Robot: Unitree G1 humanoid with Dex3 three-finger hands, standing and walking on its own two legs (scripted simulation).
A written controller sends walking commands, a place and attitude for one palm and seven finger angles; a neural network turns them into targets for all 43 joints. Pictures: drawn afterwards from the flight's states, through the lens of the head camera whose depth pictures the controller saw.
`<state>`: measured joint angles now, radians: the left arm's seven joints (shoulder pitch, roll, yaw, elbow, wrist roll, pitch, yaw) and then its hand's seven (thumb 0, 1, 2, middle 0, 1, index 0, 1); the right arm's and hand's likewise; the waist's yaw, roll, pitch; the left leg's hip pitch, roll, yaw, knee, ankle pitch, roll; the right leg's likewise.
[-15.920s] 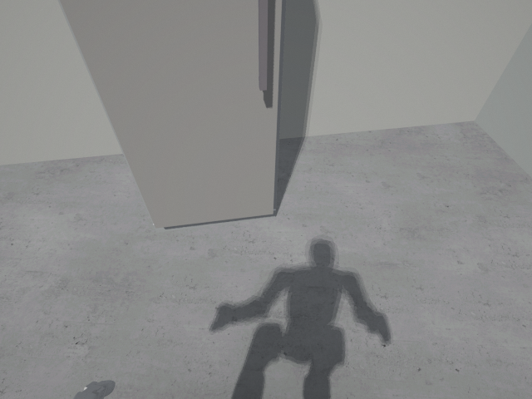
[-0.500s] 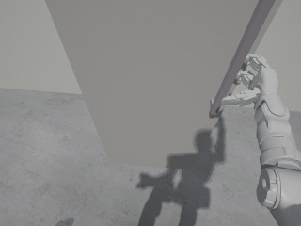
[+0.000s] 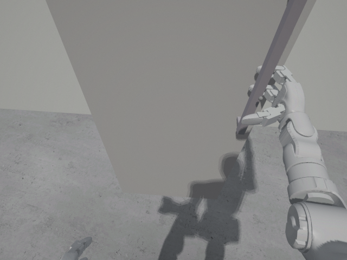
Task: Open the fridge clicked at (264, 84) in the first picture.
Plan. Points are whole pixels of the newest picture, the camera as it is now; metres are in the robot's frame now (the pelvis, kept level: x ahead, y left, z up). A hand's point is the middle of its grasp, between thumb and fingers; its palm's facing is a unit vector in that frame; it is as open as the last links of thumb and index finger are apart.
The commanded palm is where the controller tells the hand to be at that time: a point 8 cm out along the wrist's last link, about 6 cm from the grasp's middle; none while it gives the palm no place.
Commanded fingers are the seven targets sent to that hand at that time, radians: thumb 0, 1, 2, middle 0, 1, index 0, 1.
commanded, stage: slide the fingers in behind the handle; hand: right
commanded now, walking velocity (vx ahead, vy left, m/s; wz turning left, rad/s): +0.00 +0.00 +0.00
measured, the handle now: (261, 74) +0.51 -0.14 +0.18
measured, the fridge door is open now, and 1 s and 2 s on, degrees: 0 0 0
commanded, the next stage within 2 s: grip the handle and tug to test in 1.10 s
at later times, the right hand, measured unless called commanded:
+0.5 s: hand (248, 97) +0.46 -0.12 +0.15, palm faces -0.04 +1.00 +0.01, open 14.0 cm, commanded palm +0.43 -0.17 +0.15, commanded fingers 0.00 0.50 -0.30 0.30 1.20 0.30 1.20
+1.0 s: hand (248, 97) +0.46 -0.12 +0.15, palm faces -0.03 +1.00 +0.00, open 14.0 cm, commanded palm +0.43 -0.16 +0.15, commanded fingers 0.00 0.50 -0.30 0.30 1.20 0.30 1.20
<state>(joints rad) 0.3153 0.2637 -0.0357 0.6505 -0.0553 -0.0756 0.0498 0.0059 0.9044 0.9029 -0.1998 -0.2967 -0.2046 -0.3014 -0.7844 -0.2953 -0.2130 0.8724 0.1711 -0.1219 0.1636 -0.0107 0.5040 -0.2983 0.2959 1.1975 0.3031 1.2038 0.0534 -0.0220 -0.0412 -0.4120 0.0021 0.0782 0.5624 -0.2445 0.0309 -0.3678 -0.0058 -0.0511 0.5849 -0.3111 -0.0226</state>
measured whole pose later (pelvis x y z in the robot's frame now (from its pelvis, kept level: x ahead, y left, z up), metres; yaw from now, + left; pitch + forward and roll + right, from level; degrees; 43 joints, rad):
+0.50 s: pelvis +0.00 +0.00 +0.00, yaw +1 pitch +5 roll +0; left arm 0.34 0.25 -0.03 0.66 -0.05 -0.06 0.04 0.01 0.90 0.90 -0.20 -0.30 -0.20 -0.30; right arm -0.76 -0.24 -0.20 0.84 0.15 -0.11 0.09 -0.01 0.50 -0.30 0.30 1.20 0.30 1.20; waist 0.06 -0.03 -0.04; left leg -0.40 0.00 0.06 0.56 -0.25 0.03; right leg -0.35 -0.01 -0.06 0.57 -0.31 -0.02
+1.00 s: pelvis +0.00 +0.00 +0.00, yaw +0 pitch +5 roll +0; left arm 0.32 0.25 -0.03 0.66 -0.05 -0.06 0.04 0.01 0.90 0.90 -0.20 -0.30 -0.20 -0.30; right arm -0.80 -0.24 -0.17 0.88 0.15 -0.12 0.08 -0.01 0.50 -0.30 0.29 1.20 0.29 1.20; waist 0.06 -0.02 -0.04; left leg -0.41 0.00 0.08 0.56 -0.25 0.03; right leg -0.36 -0.01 -0.05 0.58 -0.31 -0.02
